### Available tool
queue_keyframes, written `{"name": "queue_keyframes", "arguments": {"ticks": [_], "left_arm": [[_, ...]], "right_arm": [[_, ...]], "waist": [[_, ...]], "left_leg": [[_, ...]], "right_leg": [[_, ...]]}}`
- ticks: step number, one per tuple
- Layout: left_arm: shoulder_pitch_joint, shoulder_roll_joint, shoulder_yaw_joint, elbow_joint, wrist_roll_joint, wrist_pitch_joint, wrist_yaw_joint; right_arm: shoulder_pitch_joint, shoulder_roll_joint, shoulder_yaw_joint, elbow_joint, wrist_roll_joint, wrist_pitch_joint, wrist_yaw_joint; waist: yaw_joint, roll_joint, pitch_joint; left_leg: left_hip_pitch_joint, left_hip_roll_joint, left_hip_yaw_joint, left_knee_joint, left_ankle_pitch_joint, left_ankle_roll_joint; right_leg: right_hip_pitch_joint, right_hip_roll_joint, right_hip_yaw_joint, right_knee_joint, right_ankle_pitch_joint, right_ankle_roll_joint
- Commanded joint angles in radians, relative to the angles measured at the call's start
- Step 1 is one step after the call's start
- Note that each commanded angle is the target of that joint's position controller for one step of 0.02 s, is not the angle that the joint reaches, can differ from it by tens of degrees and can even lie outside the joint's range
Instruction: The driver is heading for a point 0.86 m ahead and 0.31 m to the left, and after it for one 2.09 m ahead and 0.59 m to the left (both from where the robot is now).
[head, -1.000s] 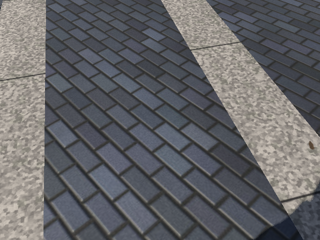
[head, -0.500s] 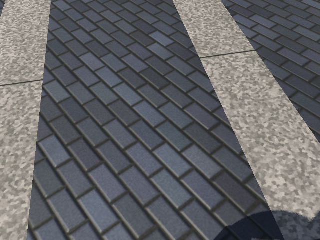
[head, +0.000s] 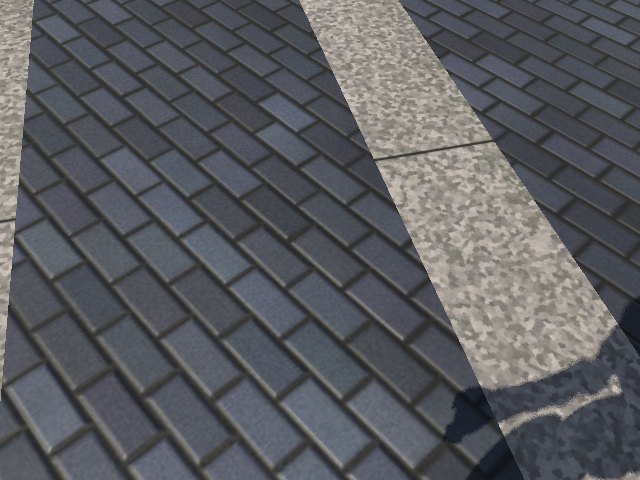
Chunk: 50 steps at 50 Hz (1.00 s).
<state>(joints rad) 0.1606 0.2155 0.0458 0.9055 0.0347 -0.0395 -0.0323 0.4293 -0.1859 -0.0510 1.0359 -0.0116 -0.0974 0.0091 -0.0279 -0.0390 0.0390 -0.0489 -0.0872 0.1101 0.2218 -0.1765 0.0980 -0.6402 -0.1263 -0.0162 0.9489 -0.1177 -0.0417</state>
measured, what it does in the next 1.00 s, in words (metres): walks ahead, turning left: right foot, then left foot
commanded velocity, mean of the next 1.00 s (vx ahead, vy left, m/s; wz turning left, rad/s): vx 0.34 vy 0.00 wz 0.40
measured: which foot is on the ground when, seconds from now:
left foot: down 0.00-0.26, up 0.28-0.72, down 0.74-1.00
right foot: up 0.00-0.22, down 0.24-0.72, up 0.74-1.00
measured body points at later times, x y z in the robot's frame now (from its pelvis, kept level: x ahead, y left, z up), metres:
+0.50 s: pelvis +0.29 -0.05 +0.00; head +0.31 -0.06 +0.45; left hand +0.26 +0.20 -0.14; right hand +0.40 -0.30 -0.15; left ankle +0.31 +0.10 -0.66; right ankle +0.28 -0.12 -0.75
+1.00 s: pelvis +0.42 +0.00 -0.01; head +0.45 +0.04 +0.43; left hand +0.43 +0.28 -0.15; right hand +0.61 -0.22 -0.13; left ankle +0.48 +0.07 -0.75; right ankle +0.51 -0.15 -0.67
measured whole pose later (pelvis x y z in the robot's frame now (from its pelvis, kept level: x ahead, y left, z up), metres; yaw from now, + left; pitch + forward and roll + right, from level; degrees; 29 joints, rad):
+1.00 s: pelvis +0.42 +0.00 -0.01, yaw +26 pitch +1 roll -1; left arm 0.13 0.23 0.06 0.81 0.03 0.03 0.03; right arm 0.22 -0.25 -0.08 0.84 -0.01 0.00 0.00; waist -0.03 -0.02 0.08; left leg -0.35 -0.13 -0.01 0.42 -0.08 0.13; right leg -0.56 -0.06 0.05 1.09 -0.37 0.04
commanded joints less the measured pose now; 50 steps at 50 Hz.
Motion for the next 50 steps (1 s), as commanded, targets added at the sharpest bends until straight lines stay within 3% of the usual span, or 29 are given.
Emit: {"name": "queue_keyframes", "arguments": {"ticks": [1, 6, 8, 10, 11, 12, 13, 14, 15, 16, 17, 18, 20, 23, 26, 29, 32, 35, 36, 37, 38, 39, 40, 41, 42, 43, 44, 46, 50], "left_arm": [[-0.079, 0.024, -0.005, -0.068, -0.008, -0.005, -0.005], [-0.216, 0.033, -0.007, -0.118, -0.010, -0.014, 0.001], [-0.216, 0.048, 0.000, -0.130, -0.010, -0.022, 0.005], [-0.105, 0.070, 0.013, -0.103, -0.009, -0.035, 0.015], [0.042, 0.089, 0.025, -0.054, -0.004, -0.045, 0.023], [0.217, 0.137, 0.044, -0.005, 0.015, -0.058, 0.034], [0.332, 0.257, 0.073, -0.002, 0.046, -0.061, 0.042], [0.292, 0.237, 0.074, -0.010, 0.018, -0.044, 0.031], [0.176, 0.170, 0.055, -0.027, 0.002, -0.038, 0.029], [0.098, 0.103, 0.038, -0.038, -0.004, -0.043, 0.026], [0.075, 0.072, 0.029, -0.033, -0.004, -0.049, 0.028], [0.076, 0.052, 0.023, -0.019, -0.010, -0.054, 0.034], [0.117, 0.045, 0.021, 0.000, -0.014, -0.071, 0.039], [0.162, 0.068, 0.027, 0.018, -0.020, -0.086, 0.041], [0.181, 0.062, 0.020, 0.028, -0.018, -0.087, 0.048], [0.194, 0.088, 0.022, 0.032, -0.023, -0.079, 0.059], [0.220, 0.116, 0.030, 0.041, -0.025, -0.062, 0.071], [0.195, 0.144, 0.045, 0.028, -0.026, -0.036, 0.084], [0.181, 0.151, 0.049, 0.019, -0.029, -0.024, 0.080], [0.196, 0.159, 0.053, 0.003, -0.034, -0.019, 0.074], [0.286, 0.053, 0.037, -0.038, -0.023, -0.009, 0.065], [0.280, 0.075, 0.033, -0.055, -0.024, 0.007, 0.061], [0.214, 0.081, 0.032, -0.065, -0.021, 0.014, 0.062], [0.146, 0.084, 0.032, -0.076, -0.018, 0.012, 0.061], [0.117, 0.094, 0.037, -0.081, -0.008, 0.016, 0.064], [0.130, 0.099, 0.040, -0.084, 0.005, 0.030, 0.065], [0.145, 0.093, 0.039, -0.080, 0.009, 0.046, 0.065], [0.151, 0.075, 0.034, -0.084, 0.001, 0.064, 0.063], [0.072, 0.094, 0.037, -0.121, -0.001, 0.082, 0.063]], "right_arm": [[0.027, -0.106, -0.011, -0.037, 0.003, -0.015, -0.002], [0.107, -0.117, -0.009, -0.004, -0.006, -0.011, -0.016], [0.098, -0.133, -0.013, 0.000, -0.011, -0.005, -0.024], [0.053, -0.157, -0.019, -0.008, -0.014, -0.001, -0.028], [0.030, -0.163, -0.020, -0.011, -0.012, 0.003, -0.026], [0.028, -0.140, -0.014, -0.023, -0.001, 0.003, -0.022], [0.128, -0.024, 0.012, -0.057, 0.045, 0.006, -0.012], [0.141, -0.083, -0.007, -0.043, 0.035, 0.012, -0.019], [0.049, -0.122, -0.023, -0.059, 0.019, 0.021, -0.021], [-0.017, -0.104, -0.021, -0.076, 0.013, 0.020, -0.014], [-0.036, -0.083, -0.022, -0.076, 0.006, 0.026, -0.009], [-0.031, -0.074, -0.025, -0.078, -0.011, 0.041, -0.001], [-0.022, -0.046, -0.025, -0.079, -0.019, 0.066, 0.012], [-0.110, -0.039, -0.026, -0.115, -0.020, 0.084, 0.024], [-0.203, -0.036, -0.019, -0.156, -0.019, 0.084, 0.029], [-0.299, -0.015, -0.002, -0.192, -0.017, 0.079, 0.037], [-0.308, -0.039, -0.004, -0.210, -0.028, 0.080, 0.039], [-0.189, -0.089, -0.025, -0.191, -0.037, 0.070, 0.030], [-0.107, -0.107, -0.035, -0.169, -0.041, 0.058, 0.021], [-0.048, -0.179, -0.056, -0.163, -0.048, 0.042, 0.008], [-0.088, -0.289, -0.082, -0.180, -0.035, 0.044, -0.001], [-0.029, -0.314, -0.092, -0.200, 0.009, 0.065, -0.003], [-0.101, -0.270, -0.084, -0.222, 0.014, 0.083, -0.012], [-0.178, -0.205, -0.065, -0.236, 0.017, 0.093, -0.018], [-0.212, -0.166, -0.053, -0.235, 0.016, 0.097, -0.022], [-0.222, -0.147, -0.049, -0.240, 0.018, 0.098, -0.025], [-0.223, -0.146, -0.046, -0.241, 0.010, 0.095, -0.024], [-0.212, -0.179, -0.055, -0.245, 0.000, 0.085, -0.017], [-0.191, -0.211, -0.065, -0.258, 0.001, 0.095, -0.016]], "waist": [[0.006, 0.092, 0.067], [-0.036, 0.104, 0.081], [-0.019, 0.104, 0.078], [0.040, 0.114, 0.024], [0.105, 0.095, -0.051], [0.164, 0.061, -0.163], [0.145, -0.141, -0.343], [0.130, -0.138, -0.389], [0.085, -0.044, -0.220], [0.069, -0.003, -0.103], [0.048, -0.011, -0.048], [0.024, -0.035, -0.018], [0.005, -0.038, -0.017], [-0.001, -0.032, 0.011], [-0.006, -0.030, 0.048], [0.018, -0.051, 0.044], [0.023, -0.071, 0.008], [-0.025, -0.078, -0.066], [-0.064, -0.039, -0.116], [-0.098, 0.065, -0.174], [0.016, 0.239, -0.240], [-0.043, 0.187, -0.387], [-0.028, 0.101, -0.285], [-0.011, 0.060, -0.154], [0.014, 0.040, -0.088], [0.032, 0.054, -0.081], [0.041, 0.058, -0.095], [0.049, 0.060, -0.126], [0.023, 0.110, -0.126]], "left_leg": [[-0.059, 0.247, -0.134, -0.129, 0.292, 0.102], [0.093, 0.287, -0.137, -0.081, 0.402, 0.097], [0.155, 0.311, -0.159, -0.020, 0.510, 0.095], [0.156, 0.304, -0.159, 0.116, 0.725, 0.073], [0.124, 0.272, -0.141, 0.277, 0.757, 0.058], [-0.034, 0.222, -0.119, 0.503, 0.563, 0.042], [-0.380, 0.087, -0.045, 0.883, 0.050, -0.007], [-0.504, 0.031, -0.131, 1.050, -0.336, 0.002], [-0.552, 0.101, -0.171, 1.082, -0.250, 0.011], [-0.550, 0.139, -0.167, 1.037, -0.173, 0.010], [-0.522, 0.165, -0.164, 0.992, -0.132, 0.010], [-0.491, 0.181, -0.161, 0.963, -0.113, 0.003], [-0.473, 0.183, -0.147, 0.957, -0.082, -0.006], [-0.573, 0.198, -0.130, 0.921, 0.015, -0.018], [-0.584, 0.179, -0.078, 0.760, 0.107, -0.037], [-0.486, 0.138, -0.001, 0.526, 0.194, -0.034], [-0.433, 0.105, 0.033, 0.441, 0.154, -0.008], [-0.313, 0.044, 0.037, 0.380, 0.028, 0.045], [-0.211, 0.025, 0.027, 0.284, 0.086, 0.067], [-0.050, 0.120, -0.104, 0.215, 0.412, 0.106], [0.180, 0.403, -0.428, 0.365, 1.137, 0.228], [0.227, 0.481, -0.628, 0.247, 0.974, 0.363], [0.121, 0.457, -0.570, 0.178, 0.686, 0.342], [-0.018, 0.399, -0.507, 0.122, 0.527, 0.295], [-0.100, 0.341, -0.459, 0.096, 0.473, 0.244], [-0.154, 0.301, -0.415, 0.081, 0.440, 0.213], [-0.177, 0.277, -0.396, 0.076, 0.434, 0.192], [-0.182, 0.249, -0.384, 0.079, 0.439, 0.168], [-0.171, 0.220, -0.434, 0.045, 0.164, 0.125]], "right_leg": [[-0.002, 0.013, -0.044, -0.161, 0.112, 0.016], [0.012, 0.054, -0.063, -0.338, 0.130, -0.009], [0.030, 0.072, -0.053, -0.379, 0.061, -0.027], [0.195, 0.121, -0.060, -0.429, -0.026, -0.052], [0.369, 0.148, -0.074, -0.492, -0.004, -0.069], [0.638, 0.062, 0.004, -0.498, 0.009, -0.100], [0.980, -0.266, 0.419, -0.528, -0.104, -0.196], [0.958, -0.342, 0.659, -0.655, -0.149, -0.231], [0.804, -0.293, 0.508, -0.678, -0.226, -0.194], [0.657, -0.251, 0.374, -0.723, -0.191, -0.163], [0.569, -0.206, 0.268, -0.755, -0.134, -0.126], [0.506, -0.170, 0.184, -0.773, -0.076, -0.099], [0.477, -0.152, 0.098, -0.788, 0.024, -0.089], [0.500, -0.142, -0.006, -0.807, 0.118, -0.086], [0.495, -0.112, -0.134, -0.757, 0.456, -0.084], [0.503, -0.092, -0.222, -0.704, 0.582, -0.073], [0.597, -0.122, -0.238, -0.611, 0.686, -0.072], [0.650, -0.141, -0.237, -0.367, 0.795, -0.063], [0.628, -0.128, -0.244, -0.190, 0.695, -0.040], [0.493, -0.074, -0.250, 0.071, 0.381, 0.008], [0.188, 0.089, -0.213, 0.380, -0.558, 0.053], [0.089, 0.143, -0.016, 0.495, -0.561, 0.070], [0.038, 0.094, 0.023, 0.492, -0.476, 0.071], [0.025, 0.068, 0.029, 0.420, -0.391, 0.070], [0.041, 0.050, 0.038, 0.342, -0.341, 0.072], [0.086, 0.043, 0.042, 0.288, -0.308, 0.074], [0.121, 0.052, 0.040, 0.261, -0.287, 0.075], [0.140, 0.068, 0.042, 0.217, -0.263, 0.078], [0.092, 0.075, 0.064, 0.123, -0.223, 0.093]]}}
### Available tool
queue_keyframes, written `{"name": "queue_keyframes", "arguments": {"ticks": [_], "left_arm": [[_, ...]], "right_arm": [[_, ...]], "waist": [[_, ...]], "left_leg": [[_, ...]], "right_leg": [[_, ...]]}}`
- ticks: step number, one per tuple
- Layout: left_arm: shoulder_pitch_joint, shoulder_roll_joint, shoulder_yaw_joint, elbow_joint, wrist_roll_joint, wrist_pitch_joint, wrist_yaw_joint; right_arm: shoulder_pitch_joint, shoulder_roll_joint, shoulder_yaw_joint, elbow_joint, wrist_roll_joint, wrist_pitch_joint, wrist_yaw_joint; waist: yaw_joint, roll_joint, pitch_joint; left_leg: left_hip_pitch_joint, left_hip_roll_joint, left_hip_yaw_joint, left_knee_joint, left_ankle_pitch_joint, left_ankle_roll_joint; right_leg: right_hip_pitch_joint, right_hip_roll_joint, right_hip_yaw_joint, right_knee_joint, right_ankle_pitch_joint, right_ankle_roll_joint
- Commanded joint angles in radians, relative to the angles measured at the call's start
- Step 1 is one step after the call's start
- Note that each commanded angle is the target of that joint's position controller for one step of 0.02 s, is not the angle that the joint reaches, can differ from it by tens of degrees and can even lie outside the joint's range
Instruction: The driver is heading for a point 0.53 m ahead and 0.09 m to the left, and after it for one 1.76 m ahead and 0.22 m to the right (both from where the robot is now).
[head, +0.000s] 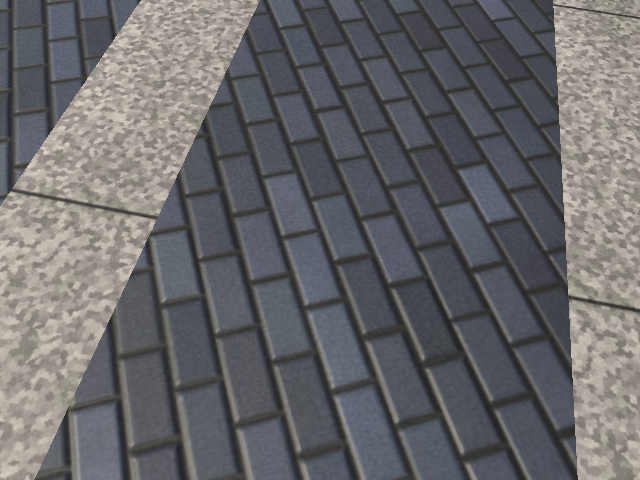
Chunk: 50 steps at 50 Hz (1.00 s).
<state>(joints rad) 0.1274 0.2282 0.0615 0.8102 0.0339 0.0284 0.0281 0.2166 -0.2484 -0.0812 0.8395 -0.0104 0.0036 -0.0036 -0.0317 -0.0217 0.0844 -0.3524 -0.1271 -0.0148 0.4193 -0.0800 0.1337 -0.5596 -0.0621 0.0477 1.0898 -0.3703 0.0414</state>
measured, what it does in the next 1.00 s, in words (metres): steps on the spot, turning left: right foot, then left foot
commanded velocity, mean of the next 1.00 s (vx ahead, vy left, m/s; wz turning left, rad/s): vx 0.08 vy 0.00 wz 0.39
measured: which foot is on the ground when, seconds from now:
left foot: down 0.00-0.34, up 0.36-0.76, down 0.78-1.00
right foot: up 0.00-0.34, down 0.36-0.78, up 0.80-1.00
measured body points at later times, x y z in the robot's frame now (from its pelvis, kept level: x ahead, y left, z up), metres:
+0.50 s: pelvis +0.02 -0.07 +0.01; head +0.05 -0.09 +0.46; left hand +0.05 +0.24 -0.08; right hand +0.20 -0.31 -0.12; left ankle -0.02 +0.04 -0.66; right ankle +0.04 -0.16 -0.73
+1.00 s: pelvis +0.04 -0.04 +0.01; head +0.04 -0.02 +0.46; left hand +0.03 +0.25 -0.11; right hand +0.17 -0.28 -0.11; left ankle -0.06 +0.03 -0.73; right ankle +0.13 -0.14 -0.68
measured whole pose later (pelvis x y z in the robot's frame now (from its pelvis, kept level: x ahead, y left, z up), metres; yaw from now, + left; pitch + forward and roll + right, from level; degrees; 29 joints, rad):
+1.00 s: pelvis +0.04 -0.04 +0.01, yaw +22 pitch +0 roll +0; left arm 0.26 0.30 0.06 0.80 0.04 0.00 -0.05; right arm 0.35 -0.24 -0.03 0.90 -0.02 -0.03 0.00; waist -0.01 -0.04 0.00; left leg 0.00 -0.05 -0.05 0.23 -0.23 0.05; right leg -0.49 -0.05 -0.03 0.88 -0.27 -0.01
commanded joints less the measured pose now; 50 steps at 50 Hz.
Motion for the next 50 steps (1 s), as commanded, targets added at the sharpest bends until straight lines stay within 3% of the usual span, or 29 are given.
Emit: {"name": "queue_keyframes", "arguments": {"ticks": [1, 5, 11, 14, 16, 17, 18, 19, 20, 21, 22, 23, 25, 29, 35, 37, 38, 39, 40, 41, 42, 43, 44, 46, 50], "left_arm": [[0.082, 0.088, 0.023, -0.036, -0.001, 0.017, 0.003], [0.022, 0.099, 0.022, -0.067, -0.008, 0.018, 0.007], [0.013, 0.104, 0.013, -0.095, -0.023, -0.001, 0.013], [0.067, 0.111, 0.008, -0.096, -0.037, -0.012, 0.017], [0.155, 0.114, 0.007, -0.079, -0.040, -0.019, 0.025], [0.190, 0.140, 0.013, -0.072, -0.033, -0.024, 0.034], [0.157, 0.226, 0.030, -0.095, -0.020, -0.025, 0.044], [0.039, 0.287, 0.034, -0.150, -0.009, -0.022, 0.040], [0.028, 0.245, 0.029, -0.143, 0.002, -0.020, 0.031], [-0.014, 0.178, 0.010, -0.151, -0.007, -0.025, 0.025], [-0.039, 0.155, 0.003, -0.158, -0.010, -0.027, 0.019], [-0.037, 0.151, 0.001, -0.165, -0.010, -0.028, 0.017], [0.024, 0.151, 0.001, -0.157, -0.010, -0.030, 0.012], [0.144, 0.177, 0.012, -0.115, -0.012, -0.036, 0.009], [0.131, 0.204, 0.018, -0.089, -0.008, -0.028, -0.015], [0.137, 0.201, 0.017, -0.073, -0.011, -0.019, -0.024], [0.142, 0.184, 0.012, -0.063, -0.016, -0.015, -0.027], [0.149, 0.142, 0.002, -0.065, -0.011, -0.016, -0.030], [0.115, 0.054, -0.022, -0.110, -0.010, -0.022, -0.040], [0.021, 0.142, -0.004, -0.141, 0.004, -0.017, -0.030], [-0.011, 0.189, 0.014, -0.144, -0.003, -0.016, -0.034], [0.017, 0.183, 0.017, -0.126, -0.012, -0.023, -0.046], [0.054, 0.182, 0.020, -0.105, -0.013, -0.031, -0.057], [0.077, 0.161, 0.020, -0.077, 0.006, -0.042, -0.074], [0.005, 0.123, 0.011, -0.095, 0.000, -0.046, -0.082]], "right_arm": [[0.026, -0.152, -0.036, -0.066, -0.001, 0.000, -0.004], [0.051, -0.164, -0.042, -0.075, -0.005, 0.014, -0.004], [0.051, -0.174, -0.048, -0.090, -0.015, 0.021, 0.005], [0.026, -0.176, -0.051, -0.099, -0.014, 0.028, 0.013], [-0.010, -0.172, -0.051, -0.107, -0.002, 0.034, 0.016], [-0.019, -0.154, -0.046, -0.113, 0.008, 0.033, 0.012], [0.037, -0.093, -0.032, -0.118, 0.018, 0.032, 0.006], [0.043, -0.113, -0.041, -0.122, 0.009, 0.026, -0.003], [0.002, -0.186, -0.056, -0.119, -0.027, 0.023, -0.001], [0.026, -0.182, -0.059, -0.105, -0.028, 0.025, 0.009], [0.062, -0.166, -0.055, -0.088, -0.027, 0.034, 0.018], [0.086, -0.159, -0.052, -0.077, -0.023, 0.042, 0.028], [0.067, -0.148, -0.042, -0.082, -0.015, 0.050, 0.038], [-0.015, -0.117, -0.019, -0.105, -0.005, 0.060, 0.032], [-0.043, -0.093, 0.016, -0.102, 0.013, 0.062, 0.017], [0.003, -0.074, 0.029, -0.078, 0.007, 0.050, 0.012], [0.032, -0.068, 0.035, -0.061, -0.006, 0.038, 0.008], [0.066, -0.101, 0.033, -0.046, -0.020, 0.022, 0.004], [0.139, -0.201, 0.015, -0.040, -0.028, 0.012, -0.002], [0.188, -0.286, -0.016, -0.006, -0.025, 0.011, 0.000], [0.145, -0.224, 0.000, -0.008, -0.025, 0.003, 0.002], [0.094, -0.174, 0.016, -0.015, -0.015, -0.005, 0.002], [0.061, -0.154, 0.022, -0.021, -0.012, -0.014, 0.000], [0.072, -0.136, 0.027, -0.009, -0.006, -0.039, -0.003], [0.129, -0.142, 0.020, 0.023, -0.002, -0.066, 0.004]], "waist": [[0.018, 0.103, -0.165], [-0.008, 0.126, -0.135], [-0.014, 0.139, -0.139], [0.008, 0.154, -0.147], [0.057, 0.148, -0.142], [0.073, 0.116, -0.130], [0.030, -0.071, -0.141], [0.015, -0.187, -0.093], [0.011, -0.099, -0.051], [-0.024, -0.055, -0.051], [-0.042, -0.062, -0.056], [-0.039, -0.098, -0.078], [-0.004, -0.102, -0.088], [0.060, -0.122, -0.102], [0.068, -0.184, -0.123], [0.040, -0.162, -0.140], [0.018, -0.128, -0.131], [0.008, -0.040, -0.141], [-0.019, 0.207, -0.154], [-0.079, 0.267, -0.004], [-0.053, 0.181, 0.078], [-0.020, 0.172, 0.094], [0.005, 0.181, 0.082], [0.015, 0.156, 0.034], [-0.004, 0.138, 0.024]], "left_leg": [[0.136, 0.255, -0.331, -0.164, -0.022, 0.082], [0.158, 0.254, -0.422, -0.191, -0.234, 0.077], [0.165, 0.247, -0.502, -0.162, -0.182, 0.085], [0.131, 0.233, -0.540, -0.151, -0.108, 0.065], [0.057, 0.191, -0.535, -0.140, -0.147, 0.012], [-0.024, 0.135, -0.498, -0.108, -0.264, -0.044], [-0.123, 0.029, -0.363, 0.103, -0.441, -0.105], [-0.267, -0.107, -0.136, 0.360, -0.478, -0.130], [-0.219, -0.004, -0.128, 0.526, -0.434, -0.145], [-0.172, 0.001, -0.132, 0.611, -0.376, -0.142], [-0.164, 0.000, -0.122, 0.688, -0.332, -0.145], [-0.170, -0.001, -0.109, 0.752, -0.313, -0.152], [-0.202, 0.004, -0.088, 0.775, -0.324, -0.173], [-0.226, 0.016, -0.094, 0.611, -0.354, -0.197], [0.042, 0.050, 0.014, 0.247, -0.395, -0.162], [0.181, 0.048, 0.052, 0.024, -0.273, -0.128], [0.303, 0.052, 0.049, -0.111, -0.186, -0.103], [0.455, 0.140, -0.075, -0.134, -0.235, -0.072], [0.563, 0.384, -0.411, -0.219, -0.477, 0.010], [0.365, 0.497, -0.569, -0.297, -0.547, 0.128], [0.315, 0.463, -0.536, -0.323, -0.622, 0.144], [0.301, 0.411, -0.470, -0.342, -0.612, 0.115], [0.315, 0.365, -0.401, -0.356, -0.539, 0.084], [0.340, 0.315, -0.297, -0.345, -0.347, 0.075], [0.330, 0.310, -0.223, -0.341, -0.239, 0.087]], "right_leg": [[-0.001, 0.013, 0.006, -0.041, 0.032, 0.014], [-0.023, 0.033, 0.024, -0.135, 0.017, 0.017], [0.075, 0.086, 0.030, -0.279, -0.043, -0.020], [0.202, 0.124, 0.023, -0.419, -0.065, -0.050], [0.365, 0.143, 0.004, -0.637, 0.017, -0.074], [0.471, 0.095, 0.034, -0.784, 0.075, -0.087], [0.536, -0.127, 0.256, -0.896, -0.064, -0.136], [0.448, -0.332, 0.487, -0.951, -0.055, -0.224], [0.324, -0.332, 0.414, -0.912, 0.103, -0.275], [0.296, -0.251, 0.299, -0.873, 0.232, -0.250], [0.308, -0.186, 0.194, -0.844, 0.321, -0.221], [0.344, -0.150, 0.140, -0.821, 0.391, -0.212], [0.415, -0.140, 0.096, -0.782, 0.555, -0.231], [0.575, -0.167, 0.099, -0.731, 0.703, -0.254], [0.496, -0.165, 0.076, -0.689, 0.738, -0.255], [0.439, -0.150, 0.078, -0.692, 0.487, -0.229], [0.350, -0.132, 0.074, -0.681, 0.291, -0.195], [0.200, -0.094, 0.045, -0.627, 0.079, -0.151], [-0.010, 0.035, -0.094, -0.400, -0.165, -0.098], [-0.111, 0.068, -0.100, -0.287, -0.229, -0.093], [-0.131, 0.026, -0.044, -0.205, -0.150, -0.095], [-0.136, 0.019, -0.036, -0.188, -0.080, -0.090], [-0.120, 0.009, -0.039, -0.190, -0.024, -0.082], [-0.090, 0.007, -0.061, -0.161, 0.066, -0.064], [-0.090, -0.004, -0.084, -0.247, 0.148, -0.031]]}}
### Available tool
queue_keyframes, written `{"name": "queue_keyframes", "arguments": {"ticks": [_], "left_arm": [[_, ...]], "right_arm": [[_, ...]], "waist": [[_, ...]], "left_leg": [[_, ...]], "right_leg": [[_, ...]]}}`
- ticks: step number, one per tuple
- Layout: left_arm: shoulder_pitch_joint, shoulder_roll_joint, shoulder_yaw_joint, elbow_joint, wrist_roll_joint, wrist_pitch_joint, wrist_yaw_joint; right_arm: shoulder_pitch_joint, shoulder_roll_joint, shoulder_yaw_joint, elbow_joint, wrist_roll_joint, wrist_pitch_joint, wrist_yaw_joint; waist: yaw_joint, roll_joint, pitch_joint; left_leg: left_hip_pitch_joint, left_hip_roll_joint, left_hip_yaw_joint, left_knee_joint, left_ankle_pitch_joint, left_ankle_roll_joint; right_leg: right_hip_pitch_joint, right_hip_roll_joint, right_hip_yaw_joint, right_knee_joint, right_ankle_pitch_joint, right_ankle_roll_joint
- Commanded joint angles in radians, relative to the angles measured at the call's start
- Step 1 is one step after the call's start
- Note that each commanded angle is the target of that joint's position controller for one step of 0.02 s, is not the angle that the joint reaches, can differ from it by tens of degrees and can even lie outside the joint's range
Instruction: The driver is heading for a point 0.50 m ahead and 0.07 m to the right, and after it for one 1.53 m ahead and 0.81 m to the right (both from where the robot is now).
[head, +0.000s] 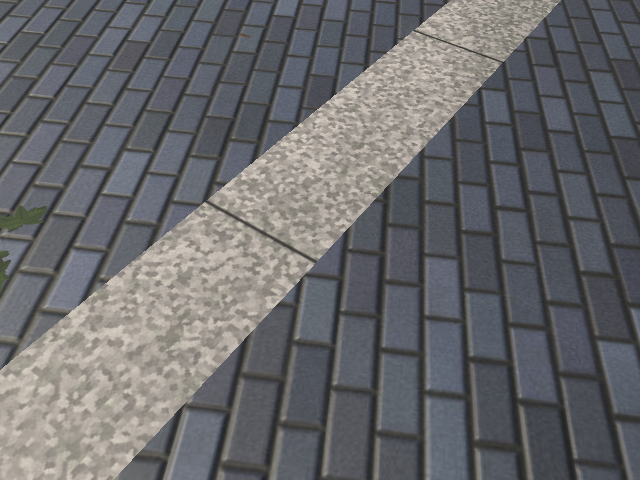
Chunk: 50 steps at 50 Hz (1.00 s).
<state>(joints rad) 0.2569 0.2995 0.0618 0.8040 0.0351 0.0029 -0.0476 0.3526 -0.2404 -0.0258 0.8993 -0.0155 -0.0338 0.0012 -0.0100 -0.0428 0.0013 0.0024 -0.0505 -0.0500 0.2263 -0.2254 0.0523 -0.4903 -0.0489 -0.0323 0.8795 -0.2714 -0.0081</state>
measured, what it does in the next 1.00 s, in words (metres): walks ahead: right foot, then left foot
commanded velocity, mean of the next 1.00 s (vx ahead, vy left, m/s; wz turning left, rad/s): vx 0.35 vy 0.00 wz -0.12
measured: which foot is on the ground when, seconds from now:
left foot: down 0.00-0.20, up 0.22-0.70, down 0.72-1.00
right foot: up 0.00-0.18, down 0.20-0.72, up 0.74-1.00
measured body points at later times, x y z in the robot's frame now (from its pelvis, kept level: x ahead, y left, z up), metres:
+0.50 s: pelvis +0.22 -0.07 +0.00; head +0.24 -0.09 +0.45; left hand +0.21 +0.19 -0.13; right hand +0.33 -0.32 -0.14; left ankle +0.31 +0.08 -0.68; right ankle +0.17 -0.14 -0.75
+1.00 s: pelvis +0.42 -0.04 -0.01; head +0.46 -0.03 +0.44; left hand +0.55 +0.21 -0.15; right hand +0.46 -0.31 -0.14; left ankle +0.49 +0.03 -0.75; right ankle +0.42 -0.17 -0.68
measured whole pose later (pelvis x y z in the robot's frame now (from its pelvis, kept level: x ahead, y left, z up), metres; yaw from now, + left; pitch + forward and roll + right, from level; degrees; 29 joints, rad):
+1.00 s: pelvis +0.42 -0.04 -0.01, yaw -11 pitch +0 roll +0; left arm 0.21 0.27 0.07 0.85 0.03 0.05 -0.01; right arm 0.21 -0.23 -0.03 0.88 -0.02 -0.05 -0.03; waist 0.01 -0.03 0.09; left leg -0.28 0.03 0.21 0.41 -0.13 0.08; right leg -0.55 -0.04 -0.02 1.04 -0.34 0.00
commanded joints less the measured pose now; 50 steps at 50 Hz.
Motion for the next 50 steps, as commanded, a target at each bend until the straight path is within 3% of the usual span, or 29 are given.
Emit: {"name": "queue_keyframes", "arguments": {"ticks": [1, 4, 7, 9, 10, 11, 12, 13, 14, 15, 17, 19, 24, 27, 30, 33, 35, 36, 37, 38, 39, 40, 41, 42, 43, 46, 50], "left_arm": [[-0.149, 0.047, 0.008, -0.098, -0.003, -0.020, -0.007], [-0.205, 0.041, 0.004, -0.123, -0.007, -0.022, -0.007], [-0.179, 0.054, 0.008, -0.128, -0.007, -0.028, 0.000], [-0.039, 0.065, 0.019, -0.086, -0.005, -0.038, 0.016], [0.109, 0.102, 0.035, -0.035, 0.003, -0.050, 0.032], [0.269, 0.212, 0.060, -0.020, 0.023, -0.063, 0.046], [0.318, 0.272, 0.068, 0.006, 0.007, -0.062, 0.038], [0.212, 0.195, 0.048, -0.002, -0.005, -0.057, 0.033], [0.106, 0.130, 0.031, -0.028, -0.012, -0.058, 0.027], [0.051, 0.094, 0.019, -0.037, -0.013, -0.063, 0.025], [0.039, 0.059, 0.005, -0.024, -0.017, -0.079, 0.028], [0.086, 0.063, 0.005, 0.006, -0.022, -0.094, 0.029], [0.182, 0.046, -0.003, 0.070, -0.029, -0.098, 0.031], [0.209, 0.045, -0.007, 0.097, -0.028, -0.101, 0.034], [0.244, 0.046, -0.010, 0.129, -0.025, -0.099, 0.042], [0.221, 0.057, -0.012, 0.146, -0.020, -0.092, 0.053], [0.172, 0.078, -0.008, 0.139, -0.029, -0.088, 0.057], [0.168, 0.070, -0.010, 0.118, -0.045, -0.090, 0.057], [0.269, -0.031, -0.030, 0.086, -0.071, -0.086, 0.063], [0.335, 0.012, -0.014, 0.113, -0.085, -0.064, 0.082], [0.269, 0.058, 0.004, 0.117, -0.056, -0.048, 0.085], [0.195, 0.041, 0.005, 0.101, -0.041, -0.041, 0.077], [0.159, 0.024, 0.008, 0.095, -0.027, -0.030, 0.068], [0.155, 0.013, 0.011, 0.091, -0.011, -0.012, 0.057], [0.177, -0.003, 0.011, 0.096, -0.003, 0.006, 0.049], [0.169, -0.017, 0.016, 0.076, -0.008, 0.037, 0.044], [0.044, -0.014, 0.010, 0.013, -0.002, 0.060, 0.027]], "right_arm": [[0.004, -0.153, -0.037, -0.030, 0.001, -0.031, 0.000], [0.034, -0.172, -0.042, -0.012, -0.004, -0.038, 0.000], [0.028, -0.197, -0.049, -0.005, -0.003, -0.043, 0.001], [0.003, -0.207, -0.051, -0.001, -0.001, -0.041, 0.001], [0.013, -0.179, -0.042, 0.004, -0.006, -0.042, 0.003], [0.019, -0.101, -0.017, -0.037, 0.015, -0.045, 0.008], [0.034, -0.097, -0.019, -0.051, 0.004, -0.047, 0.008], [0.011, -0.140, -0.033, -0.040, -0.009, -0.041, 0.008], [-0.009, -0.144, -0.033, -0.036, -0.010, -0.042, 0.021], [-0.022, -0.126, -0.031, -0.034, -0.007, -0.041, 0.029], [-0.003, -0.102, -0.023, -0.011, -0.023, -0.023, 0.036], [-0.028, -0.090, -0.020, -0.015, -0.022, -0.013, 0.043], [-0.226, -0.074, -0.012, -0.073, -0.025, -0.004, 0.048], [-0.337, -0.047, 0.003, -0.108, -0.020, -0.010, 0.051], [-0.407, -0.044, 0.009, -0.132, -0.017, -0.015, 0.048], [-0.327, -0.056, 0.004, -0.109, -0.019, -0.032, 0.029], [-0.113, -0.102, -0.015, -0.037, -0.026, -0.056, 0.009], [0.008, -0.160, -0.030, -0.010, -0.045, -0.071, -0.006], [0.083, -0.260, -0.053, -0.020, -0.066, -0.068, -0.013], [0.062, -0.239, -0.058, -0.043, -0.007, -0.048, -0.004], [-0.022, -0.178, -0.047, -0.069, 0.010, -0.036, -0.006], [-0.110, -0.108, -0.026, -0.082, 0.007, -0.034, -0.012], [-0.141, -0.070, -0.015, -0.078, 0.004, -0.032, -0.021], [-0.150, -0.060, -0.011, -0.074, 0.007, -0.031, -0.030], [-0.150, -0.067, -0.013, -0.073, 0.003, -0.031, -0.034], [-0.172, -0.094, -0.022, -0.084, -0.006, -0.039, -0.033], [-0.184, -0.104, -0.028, -0.088, -0.011, -0.022, -0.033]], "waist": [[-0.034, 0.164, 0.113], [-0.047, 0.163, 0.129], [-0.025, 0.154, 0.125], [0.054, 0.114, 0.085], [0.110, 0.040, -0.002], [0.171, -0.160, -0.142], [0.146, -0.272, -0.163], [0.084, -0.119, -0.049], [0.043, -0.039, 0.024], [0.018, -0.023, 0.042], [-0.004, -0.046, 0.041], [-0.007, -0.038, 0.042], [0.022, -0.013, 0.092], [0.042, -0.019, 0.104], [0.057, -0.013, 0.122], [0.015, -0.033, 0.079], [-0.073, -0.028, -0.033], [-0.110, 0.014, -0.133], [-0.073, 0.227, -0.323], [-0.063, 0.233, -0.490], [-0.041, 0.117, -0.374], [-0.017, 0.108, -0.222], [0.003, 0.110, -0.111], [0.024, 0.132, -0.065], [0.039, 0.140, -0.059], [0.070, 0.132, -0.074], [0.051, 0.168, -0.038]], "left_leg": [[-0.035, 0.237, -0.181, -0.146, -0.086, 0.169], [-0.061, 0.258, -0.167, -0.127, -0.042, 0.165], [-0.103, 0.281, -0.159, -0.082, 0.045, 0.150], [-0.160, 0.250, -0.113, 0.068, 0.226, 0.115], [-0.215, 0.182, -0.046, 0.294, 0.336, 0.091], [-0.433, 0.071, 0.051, 0.662, 0.151, 0.033], [-0.615, -0.050, 0.016, 0.863, -0.311, 0.028], [-0.657, 0.026, -0.061, 0.970, -0.246, 0.056], [-0.643, 0.076, -0.045, 0.953, -0.142, 0.065], [-0.612, 0.110, -0.024, 0.909, -0.081, 0.062], [-0.558, 0.136, 0.010, 0.876, -0.020, 0.037], [-0.580, 0.143, 0.031, 0.865, 0.021, 0.018], [-0.731, 0.158, 0.078, 0.707, 0.146, -0.026], [-0.679, 0.132, 0.113, 0.524, 0.228, -0.031], [-0.612, 0.101, 0.133, 0.394, 0.253, -0.012], [-0.477, 0.044, 0.123, 0.331, 0.209, 0.020], [-0.233, 0.012, 0.117, 0.215, 0.283, 0.049], [0.015, 0.131, 0.037, 0.234, 0.549, 0.069], [0.342, 0.486, -0.260, 0.357, 1.104, 0.181], [0.396, 0.563, -0.407, 0.330, 1.200, 0.286], [0.241, 0.499, -0.284, 0.267, 1.037, 0.259], [0.095, 0.445, -0.188, 0.202, 0.883, 0.220], [-0.038, 0.398, -0.112, 0.144, 0.793, 0.185], [-0.138, 0.367, -0.053, 0.101, 0.719, 0.163], [-0.204, 0.353, -0.013, 0.080, 0.692, 0.159], [-0.275, 0.355, 0.062, 0.048, 0.593, 0.182], [-0.305, 0.339, 0.132, 0.009, 0.271, 0.165]], "right_leg": [[-0.149, -0.019, -0.006, -0.078, 0.062, 0.023], [-0.087, -0.017, -0.007, -0.198, 0.073, 0.011], [0.054, 0.008, -0.033, -0.275, 0.046, -0.024], [0.274, 0.055, -0.061, -0.365, 0.059, -0.049], [0.471, 0.053, -0.034, -0.400, 0.024, -0.069], [0.703, -0.211, 0.327, -0.526, -0.254, -0.147], [0.720, -0.354, 0.720, -0.704, -0.393, -0.200], [0.599, -0.334, 0.667, -0.704, -0.460, -0.196], [0.487, -0.296, 0.541, -0.704, -0.379, -0.183], [0.426, -0.244, 0.431, -0.722, -0.252, -0.163], [0.377, -0.178, 0.285, -0.743, -0.027, -0.150], [0.383, -0.166, 0.223, -0.755, 0.124, -0.166], [0.450, -0.141, 0.123, -0.780, 0.320, -0.187], [0.449, -0.120, 0.069, -0.770, 0.422, -0.179], [0.483, -0.133, 0.062, -0.740, 0.551, -0.172], [0.535, -0.136, 0.079, -0.588, 0.876, -0.140], [0.532, -0.087, 0.083, -0.344, 0.940, -0.098], [0.380, -0.040, 0.072, -0.135, 0.693, -0.077], [0.114, 0.087, 0.003, 0.234, -0.079, -0.049], [0.019, 0.151, 0.074, 0.450, -0.386, -0.046], [-0.006, 0.088, 0.107, 0.465, -0.305, -0.044], [-0.035, 0.052, 0.088, 0.418, -0.240, -0.035], [-0.029, 0.023, 0.081, 0.371, -0.200, -0.024], [0.010, 0.006, 0.076, 0.333, -0.168, -0.011], [0.061, 0.015, 0.057, 0.335, -0.147, -0.002], [0.074, 0.017, 0.037, 0.302, -0.105, 0.008], [0.060, -0.015, 0.007, 0.088, -0.009, 0.010]]}}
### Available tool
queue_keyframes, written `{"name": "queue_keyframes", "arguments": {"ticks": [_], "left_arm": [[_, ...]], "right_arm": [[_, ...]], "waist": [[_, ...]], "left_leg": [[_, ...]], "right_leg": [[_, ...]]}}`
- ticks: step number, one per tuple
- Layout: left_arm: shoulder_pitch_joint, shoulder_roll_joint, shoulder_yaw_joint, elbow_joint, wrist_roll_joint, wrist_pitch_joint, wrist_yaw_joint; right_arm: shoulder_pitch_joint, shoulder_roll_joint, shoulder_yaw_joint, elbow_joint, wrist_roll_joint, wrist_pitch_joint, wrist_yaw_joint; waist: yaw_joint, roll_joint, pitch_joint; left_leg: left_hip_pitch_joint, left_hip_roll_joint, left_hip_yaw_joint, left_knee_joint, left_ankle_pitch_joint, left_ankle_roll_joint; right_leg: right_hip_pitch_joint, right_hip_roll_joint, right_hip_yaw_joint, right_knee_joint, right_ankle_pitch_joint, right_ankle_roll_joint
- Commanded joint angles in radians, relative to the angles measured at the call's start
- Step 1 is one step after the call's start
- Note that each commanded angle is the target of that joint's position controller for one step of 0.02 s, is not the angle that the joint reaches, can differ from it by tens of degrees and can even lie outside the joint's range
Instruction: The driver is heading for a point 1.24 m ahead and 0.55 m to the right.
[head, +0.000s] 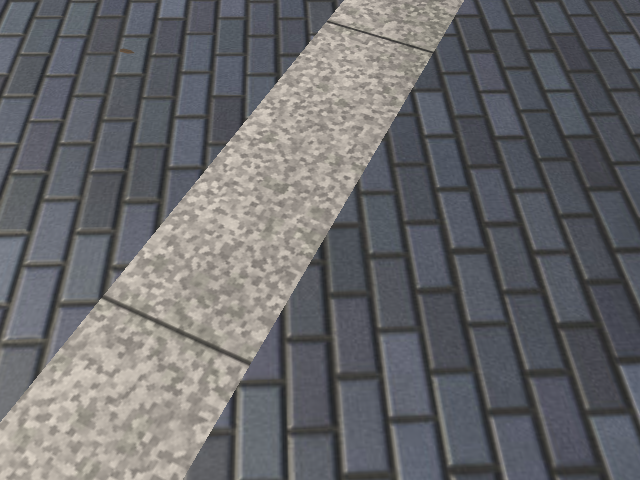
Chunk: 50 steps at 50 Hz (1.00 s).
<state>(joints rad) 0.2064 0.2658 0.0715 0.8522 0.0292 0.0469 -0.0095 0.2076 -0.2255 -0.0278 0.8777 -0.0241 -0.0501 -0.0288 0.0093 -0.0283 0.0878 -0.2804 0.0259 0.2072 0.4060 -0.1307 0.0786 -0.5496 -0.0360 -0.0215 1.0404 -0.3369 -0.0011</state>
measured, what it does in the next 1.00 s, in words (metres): steps on the spot, turning right: right foot, then left foot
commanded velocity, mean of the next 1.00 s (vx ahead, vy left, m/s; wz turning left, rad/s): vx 0.02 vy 0.00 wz -0.50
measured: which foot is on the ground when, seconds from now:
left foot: down 0.00-0.20, up 0.22-0.68, down 0.70-1.00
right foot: up 0.00-0.18, down 0.20-0.70, up 0.72-1.00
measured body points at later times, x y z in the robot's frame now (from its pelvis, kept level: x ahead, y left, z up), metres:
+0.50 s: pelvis +0.02 -0.04 +0.00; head +0.05 -0.06 +0.45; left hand +0.21 +0.20 -0.10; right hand +0.05 -0.33 -0.13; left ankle +0.06 +0.10 -0.68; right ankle +0.03 -0.11 -0.74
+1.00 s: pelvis +0.02 +0.00 +0.00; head +0.06 +0.00 +0.45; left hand +0.26 +0.18 -0.13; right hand -0.02 -0.29 -0.10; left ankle +0.07 +0.08 -0.74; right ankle -0.07 -0.10 -0.70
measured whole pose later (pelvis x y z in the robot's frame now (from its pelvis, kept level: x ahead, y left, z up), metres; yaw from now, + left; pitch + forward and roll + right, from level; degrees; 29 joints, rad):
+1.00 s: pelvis +0.02 +0.00 +0.00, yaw -30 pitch +0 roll -1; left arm 0.19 0.29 0.06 0.78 0.01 0.08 -0.02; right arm 0.21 -0.24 -0.03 0.75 -0.02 0.01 -0.02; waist -0.02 -0.03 0.06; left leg -0.21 0.01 0.05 0.44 -0.23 0.04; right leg -0.31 0.06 0.08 0.77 -0.46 0.04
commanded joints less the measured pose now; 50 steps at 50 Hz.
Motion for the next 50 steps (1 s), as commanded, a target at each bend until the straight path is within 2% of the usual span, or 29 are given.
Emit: {"name": "queue_keyframes", "arguments": {"ticks": [1, 6, 8, 9, 10, 11, 12, 13, 14, 15, 16, 17, 18, 20, 23, 27, 31, 33, 34, 35, 36, 37, 38, 39, 41, 42, 45, 48, 50], "left_arm": [[0.065, 0.019, -0.002, -0.050, 0.004, 0.019, -0.017], [-0.014, 0.045, 0.001, -0.114, -0.002, 0.021, -0.025], [-0.009, 0.044, 0.003, -0.131, -0.006, 0.013, -0.025], [0.017, 0.043, 0.004, -0.128, -0.006, 0.002, -0.023], [0.061, 0.074, 0.011, -0.114, -0.003, -0.013, -0.015], [0.067, 0.199, 0.038, -0.132, 0.004, -0.025, -0.001], [0.118, 0.270, 0.063, -0.120, -0.001, -0.025, 0.004], [0.130, 0.222, 0.055, -0.111, -0.007, -0.022, 0.010], [0.077, 0.185, 0.044, -0.118, -0.013, -0.019, 0.015], [0.006, 0.162, 0.037, -0.138, -0.013, -0.014, 0.018], [-0.031, 0.139, 0.030, -0.153, -0.020, -0.014, 0.021], [-0.033, 0.124, 0.026, -0.159, -0.023, -0.016, 0.018], [-0.017, 0.127, 0.026, -0.159, -0.026, -0.020, 0.015], [0.014, 0.146, 0.033, -0.153, -0.025, -0.026, 0.012], [0.048, 0.161, 0.039, -0.150, -0.018, -0.023, 0.014], [0.047, 0.182, 0.047, -0.156, -0.009, -0.015, 0.008], [0.005, 0.190, 0.052, -0.166, -0.008, -0.008, -0.003], [-0.043, 0.186, 0.052, -0.172, -0.017, -0.003, -0.005], [-0.059, 0.166, 0.046, -0.180, -0.027, -0.003, -0.002], [-0.021, 0.095, 0.030, -0.190, -0.031, -0.007, 0.001], [0.015, 0.097, 0.033, -0.193, -0.020, -0.008, 0.010], [0.000, 0.166, 0.047, -0.184, 0.011, -0.006, 0.010], [0.013, 0.168, 0.054, -0.162, 0.005, -0.003, 0.003], [0.045, 0.156, 0.053, -0.140, -0.001, 0.004, -0.004], [0.071, 0.137, 0.046, -0.124, -0.006, 0.012, -0.018], [0.055, 0.129, 0.041, -0.124, -0.009, 0.013, -0.019], [-0.005, 0.098, 0.022, -0.137, -0.015, 0.020, -0.014], [-0.026, 0.070, 0.000, -0.133, -0.019, 0.024, -0.008], [-0.027, 0.077, -0.006, -0.128, -0.027, 0.021, 0.000]], "right_arm": [[-0.033, -0.129, -0.030, -0.066, -0.003, -0.001, -0.003], [0.012, -0.178, -0.053, -0.063, -0.006, 0.031, 0.008], [0.008, -0.196, -0.062, -0.064, -0.002, 0.044, 0.009], [0.013, -0.198, -0.066, -0.061, 0.000, 0.052, 0.009], [0.055, -0.179, -0.067, -0.049, -0.008, 0.062, 0.012], [0.077, -0.098, -0.050, -0.085, -0.004, 0.071, 0.021], [-0.033, -0.110, -0.048, -0.133, -0.003, 0.089, 0.007], [-0.043, -0.120, -0.049, -0.131, 0.000, 0.101, 0.006], [-0.027, -0.111, -0.049, -0.122, 0.011, 0.099, 0.008], [-0.017, -0.115, -0.051, -0.114, 0.013, 0.088, 0.008], [-0.006, -0.133, -0.057, -0.106, -0.004, 0.083, 0.010], [0.008, -0.137, -0.059, -0.101, -0.011, 0.082, 0.013], [0.010, -0.133, -0.060, -0.104, -0.009, 0.083, 0.015], [-0.007, -0.117, -0.055, -0.117, 0.001, 0.089, 0.014], [-0.041, -0.114, -0.050, -0.140, 0.003, 0.097, 0.007], [-0.064, -0.114, -0.044, -0.168, 0.009, 0.091, 0.002], [-0.029, -0.121, -0.041, -0.184, 0.021, 0.077, -0.005], [0.040, -0.113, -0.037, -0.175, 0.023, 0.066, -0.011], [0.079, -0.132, -0.042, -0.168, 0.016, 0.057, -0.019], [0.083, -0.219, -0.057, -0.178, -0.002, 0.053, -0.029], [-0.013, -0.305, -0.073, -0.212, -0.004, 0.060, -0.023], [0.006, -0.254, -0.065, -0.215, -0.011, 0.061, -0.015], [-0.043, -0.180, -0.044, -0.220, -0.001, 0.058, -0.009], [-0.093, -0.150, -0.036, -0.228, 0.003, 0.057, -0.004], [-0.096, -0.146, -0.033, -0.231, 0.004, 0.051, -0.009], [-0.065, -0.146, -0.034, -0.221, 0.005, 0.049, -0.008], [0.006, -0.155, -0.038, -0.190, 0.007, 0.044, -0.006], [0.009, -0.169, -0.040, -0.173, 0.002, 0.047, 0.005], [0.024, -0.190, -0.046, -0.155, -0.001, 0.056, 0.014]], "waist": [[0.022, 0.154, -0.124], [-0.022, 0.148, -0.134], [-0.014, 0.144, -0.131], [0.003, 0.113, -0.133], [0.011, 0.016, -0.135], [-0.005, -0.271, -0.123], [0.050, -0.262, -0.069], [0.037, -0.136, -0.079], [0.007, -0.101, -0.073], [-0.020, -0.093, -0.079], [-0.027, -0.104, -0.100], [-0.028, -0.090, -0.137], [-0.025, -0.066, -0.160], [-0.012, -0.048, -0.162], [0.014, -0.079, -0.145], [0.028, -0.089, -0.140], [0.011, -0.104, -0.153], [-0.036, -0.095, -0.153], [-0.058, -0.061, -0.151], [-0.030, 0.130, -0.155], [0.000, 0.292, -0.108], [-0.013, 0.198, -0.102], [0.020, 0.130, -0.081], [0.045, 0.116, -0.063], [0.038, 0.174, -0.086], [0.019, 0.168, -0.094], [-0.024, 0.168, -0.111], [-0.039, 0.205, -0.120], [-0.045, 0.229, -0.120]], "left_leg": [[-0.020, 0.267, -0.116, -0.170, 0.131, 0.137], [0.049, 0.326, -0.120, -0.111, 0.016, 0.127], [0.061, 0.332, -0.107, -0.051, -0.005, 0.092], [0.040, 0.315, -0.080, 0.011, -0.022, 0.050], [-0.001, 0.267, -0.039, 0.136, -0.085, -0.014], [-0.206, 0.124, 0.056, 0.402, -0.351, -0.104], [-0.321, 0.000, -0.086, 0.565, -0.520, -0.123], [-0.333, 0.018, -0.169, 0.655, -0.469, -0.125], [-0.327, 0.022, -0.199, 0.666, -0.381, -0.119], [-0.325, 0.026, -0.217, 0.645, -0.307, -0.110], [-0.320, 0.016, -0.211, 0.660, -0.266, -0.108], [-0.301, 0.005, -0.211, 0.685, -0.250, -0.109], [-0.294, -0.001, -0.216, 0.689, -0.246, -0.112], [-0.301, -0.003, -0.226, 0.641, -0.246, -0.121], [-0.298, -0.011, -0.237, 0.539, -0.265, -0.126], [-0.217, -0.037, -0.244, 0.422, -0.284, -0.114], [-0.084, -0.073, -0.243, 0.284, -0.293, -0.089], [0.055, -0.087, -0.236, 0.085, -0.202, -0.072], [0.162, -0.041, -0.269, -0.063, -0.134, -0.060], [0.246, 0.192, -0.486, -0.185, -0.214, -0.009], [0.168, 0.384, -0.709, -0.225, -0.101, 0.111], [0.082, 0.394, -0.677, -0.190, 0.009, 0.175], [0.048, 0.319, -0.574, -0.170, 0.059, 0.162], [0.036, 0.244, -0.466, -0.153, 0.103, 0.127], [0.112, 0.178, -0.366, -0.117, 0.239, 0.107], [0.145, 0.173, -0.346, -0.102, 0.292, 0.112], [0.241, 0.195, -0.345, -0.072, 0.347, 0.130], [0.215, 0.190, -0.328, -0.050, 0.328, 0.129], [0.197, 0.192, -0.340, -0.026, 0.378, 0.133]], "right_leg": [[0.134, -0.027, -0.015, -0.120, 0.064, 0.000], [0.178, -0.007, -0.063, -0.270, -0.038, -0.019], [0.231, 0.007, -0.076, -0.383, -0.040, -0.038], [0.298, 0.021, -0.075, -0.492, 0.026, -0.051], [0.369, -0.003, 0.012, -0.633, 0.094, -0.069], [0.440, -0.265, 0.384, -0.773, 0.261, -0.144], [0.378, -0.359, 0.514, -0.769, 0.496, -0.281], [0.398, -0.313, 0.423, -0.741, 0.534, -0.297], [0.381, -0.250, 0.347, -0.737, 0.496, -0.271], [0.390, -0.189, 0.298, -0.736, 0.447, -0.233], [0.410, -0.162, 0.274, -0.724, 0.505, -0.225], [0.430, -0.151, 0.262, -0.709, 0.577, -0.228], [0.446, -0.151, 0.265, -0.700, 0.608, -0.233], [0.470, -0.151, 0.288, -0.698, 0.578, -0.239], [0.476, -0.153, 0.347, -0.705, 0.466, -0.250], [0.421, -0.142, 0.409, -0.693, 0.395, -0.254], [0.364, -0.121, 0.481, -0.665, 0.440, -0.223], [0.304, -0.077, 0.491, -0.633, 0.401, -0.170], [0.226, -0.030, 0.468, -0.592, 0.286, -0.115], [0.106, 0.074, 0.341, -0.421, 0.014, -0.051], [-0.030, 0.233, 0.121, -0.225, -0.238, -0.016], [0.021, 0.149, 0.151, -0.043, -0.241, -0.010], [0.050, 0.143, 0.169, 0.026, -0.179, -0.010], [0.064, 0.142, 0.159, 0.075, -0.119, 0.000], [0.044, 0.150, 0.140, 0.100, -0.076, 0.025], [0.041, 0.152, 0.132, 0.081, -0.075, 0.037], [0.047, 0.136, 0.128, -0.068, -0.095, 0.056], [0.185, 0.107, 0.071, -0.289, -0.141, 0.043], [0.259, 0.109, 0.022, -0.410, -0.131, 0.026]]}}
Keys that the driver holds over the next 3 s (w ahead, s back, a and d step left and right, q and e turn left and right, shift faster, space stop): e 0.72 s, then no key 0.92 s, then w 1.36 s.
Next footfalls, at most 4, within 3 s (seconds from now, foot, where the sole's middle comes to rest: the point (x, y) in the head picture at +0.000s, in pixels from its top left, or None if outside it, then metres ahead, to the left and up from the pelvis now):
0.20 right None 0.06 -0.12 -0.78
0.70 left None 0.11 0.07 -0.78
1.08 right None -0.02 -0.11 -0.78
1.94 left None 0.16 0.04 -0.78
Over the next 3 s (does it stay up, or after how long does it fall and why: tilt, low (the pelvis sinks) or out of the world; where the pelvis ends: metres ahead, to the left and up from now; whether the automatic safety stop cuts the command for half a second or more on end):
stays up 0.59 -0.27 -0.02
